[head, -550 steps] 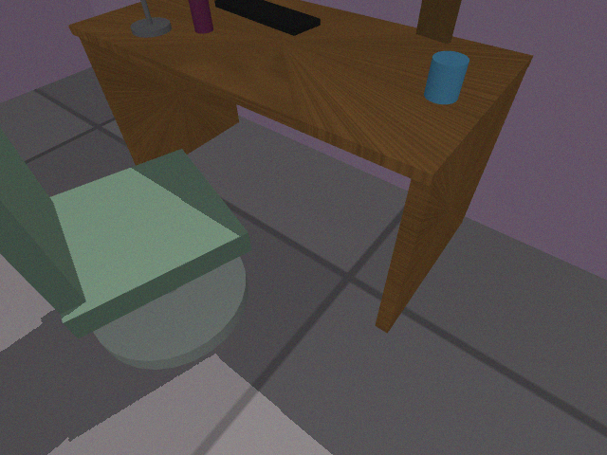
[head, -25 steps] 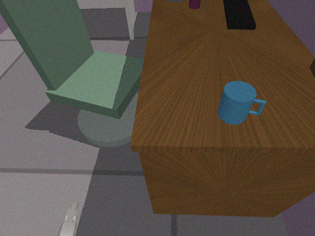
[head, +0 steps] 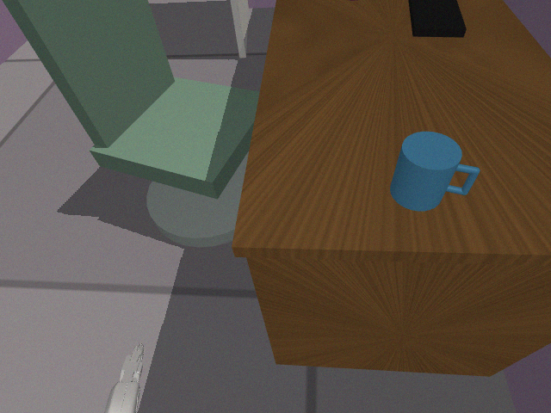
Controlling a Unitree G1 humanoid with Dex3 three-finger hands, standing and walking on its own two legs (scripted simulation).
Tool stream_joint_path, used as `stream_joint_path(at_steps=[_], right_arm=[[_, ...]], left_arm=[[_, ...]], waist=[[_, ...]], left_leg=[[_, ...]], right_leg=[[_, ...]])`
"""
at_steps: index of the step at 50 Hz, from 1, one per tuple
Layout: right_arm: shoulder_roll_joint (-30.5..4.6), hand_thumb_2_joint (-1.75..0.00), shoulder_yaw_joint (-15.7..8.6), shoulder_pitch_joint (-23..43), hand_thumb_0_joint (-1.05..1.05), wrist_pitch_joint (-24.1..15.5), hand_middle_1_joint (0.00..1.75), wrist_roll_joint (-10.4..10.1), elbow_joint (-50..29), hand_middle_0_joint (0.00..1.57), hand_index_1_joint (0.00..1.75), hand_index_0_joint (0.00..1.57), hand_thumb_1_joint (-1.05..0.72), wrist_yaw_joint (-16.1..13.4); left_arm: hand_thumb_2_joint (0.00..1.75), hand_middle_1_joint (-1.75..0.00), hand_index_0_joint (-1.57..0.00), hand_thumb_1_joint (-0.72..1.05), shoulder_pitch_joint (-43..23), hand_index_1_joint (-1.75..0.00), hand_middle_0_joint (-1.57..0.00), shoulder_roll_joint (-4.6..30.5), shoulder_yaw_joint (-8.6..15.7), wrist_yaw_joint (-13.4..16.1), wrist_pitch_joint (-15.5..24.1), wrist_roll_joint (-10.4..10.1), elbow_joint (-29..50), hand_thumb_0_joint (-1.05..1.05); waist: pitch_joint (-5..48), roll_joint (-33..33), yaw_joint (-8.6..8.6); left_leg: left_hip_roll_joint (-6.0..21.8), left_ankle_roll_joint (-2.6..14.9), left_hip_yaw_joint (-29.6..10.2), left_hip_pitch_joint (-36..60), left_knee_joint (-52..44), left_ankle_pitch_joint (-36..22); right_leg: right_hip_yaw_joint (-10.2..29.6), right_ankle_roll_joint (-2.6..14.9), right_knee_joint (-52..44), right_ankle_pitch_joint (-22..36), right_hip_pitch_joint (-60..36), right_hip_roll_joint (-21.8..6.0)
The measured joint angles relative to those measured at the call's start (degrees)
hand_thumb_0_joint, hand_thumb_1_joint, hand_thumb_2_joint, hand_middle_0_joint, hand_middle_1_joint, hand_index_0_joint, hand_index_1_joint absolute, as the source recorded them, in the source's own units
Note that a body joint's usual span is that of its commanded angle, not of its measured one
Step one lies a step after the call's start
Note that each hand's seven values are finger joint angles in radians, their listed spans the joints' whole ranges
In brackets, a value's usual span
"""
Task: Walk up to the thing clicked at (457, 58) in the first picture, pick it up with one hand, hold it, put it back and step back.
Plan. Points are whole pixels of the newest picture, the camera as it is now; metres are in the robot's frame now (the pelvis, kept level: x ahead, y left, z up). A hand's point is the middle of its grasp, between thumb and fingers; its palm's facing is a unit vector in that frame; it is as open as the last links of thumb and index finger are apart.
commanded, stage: go down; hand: right
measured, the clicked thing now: (433, 174) +0.51 -0.20 +0.04
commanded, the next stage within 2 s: approach in 0.90 s
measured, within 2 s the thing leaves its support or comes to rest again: neither
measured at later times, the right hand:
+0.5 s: hand out of the picture +0.43 -0.37 +0.19, palm faces +0.18 +0.98 +0.00, open 17.7 cm
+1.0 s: hand out of the picture +0.43 -0.37 +0.19, palm faces +0.19 +0.98 +0.00, open 17.7 cm
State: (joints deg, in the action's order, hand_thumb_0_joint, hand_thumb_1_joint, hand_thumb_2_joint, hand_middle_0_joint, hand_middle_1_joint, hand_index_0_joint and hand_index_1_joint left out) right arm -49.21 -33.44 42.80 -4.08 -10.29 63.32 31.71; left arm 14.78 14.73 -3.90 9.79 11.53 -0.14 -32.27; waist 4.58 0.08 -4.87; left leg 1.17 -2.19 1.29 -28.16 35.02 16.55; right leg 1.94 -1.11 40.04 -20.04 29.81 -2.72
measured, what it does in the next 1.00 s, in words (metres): stands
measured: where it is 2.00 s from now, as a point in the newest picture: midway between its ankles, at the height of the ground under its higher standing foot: outside the picture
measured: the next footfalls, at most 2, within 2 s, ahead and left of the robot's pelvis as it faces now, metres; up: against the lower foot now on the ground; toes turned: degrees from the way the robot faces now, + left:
none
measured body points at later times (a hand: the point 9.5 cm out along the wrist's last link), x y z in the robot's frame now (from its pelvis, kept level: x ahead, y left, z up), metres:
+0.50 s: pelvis +0.01 +0.00 -0.01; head +0.07 -0.02 +0.44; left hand +0.15 +0.25 -0.07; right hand +0.41 -0.42 +0.19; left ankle +0.00 +0.15 -0.72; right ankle -0.01 -0.13 -0.72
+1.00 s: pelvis +0.01 +0.00 -0.01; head +0.07 -0.03 +0.44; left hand +0.15 +0.25 -0.07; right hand +0.41 -0.43 +0.19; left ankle +0.00 +0.15 -0.72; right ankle -0.01 -0.13 -0.72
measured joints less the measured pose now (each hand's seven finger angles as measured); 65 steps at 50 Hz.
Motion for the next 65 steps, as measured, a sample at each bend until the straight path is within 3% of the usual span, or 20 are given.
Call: stream_joint_path(at_steps=[21, 49, 58, 65], right_arm=[[-4.4, -0.05, -0.1, 5.6, -0.02, -0.1, 0.05, 2.1, 4.8, 0.05, 0.06, 0.04, 0.60, 0.3], [-3.6, -0.04, -0.6, 5.2, -0.02, 1.0, 0.05, 2.6, 3.2, 0.05, 0.05, 0.04, 0.61, -0.3], [-4.5, -0.04, 1.9, 8.0, -0.02, 0.6, 0.05, 2.7, 6.2, 0.04, 0.05, 0.04, 0.60, -0.3], [-0.6, -0.05, 5.1, 9.1, -0.02, -2.1, 0.05, 2.1, 7.6, 0.04, 0.05, 0.04, 0.59, -1.5]], left_arm=[[0.07, -0.05, -0.05, -0.55, 0.4, -0.06, -0.06, 0.5, -0.5, -0.4, -0.1, 0.3, 2.3, -0.01], [0.07, -0.05, -0.05, -0.55, 1.6, -0.06, -0.05, 0.6, -0.3, -0.8, -0.8, 0.2, 4.3, -0.01], [0.06, -0.05, -0.05, -0.55, 0.7, -0.06, -0.06, 0.3, 0.1, -1.1, -0.1, 0.6, 2.8, -0.01], [0.05, -0.05, -0.06, -0.55, 0.4, -0.06, -0.06, 0.2, -0.3, -1.8, 0.2, 1.0, 4.8, -0.01]], waist=[[0.5, 0.2, -1.15], [1.1, 0.2, -0.94], [1.1, 0.2, -1.31], [1.0, -0.3, -2.02]], left_leg=[[-0.2, -0.18, 0.1, -3.3, 2.1, 1.0], [-0.2, -0.24, 0.1, -4.2, 3.5, 1.9], [0.0, -0.39, 0.3, -5.5, 4.4, 1.9], [0.1, -0.46, 0.1, -9.1, 6.8, 2.3]], right_leg=[[0.2, 0.16, 3.0, -1.5, 3.7, -0.2], [0.3, 0.18, 4.2, -2.3, 4.6, -0.1], [0.5, 0.35, 5.3, -2.3, 6.1, 0.1], [0.5, 0.41, 7.4, -2.6, 9.5, 0.2]])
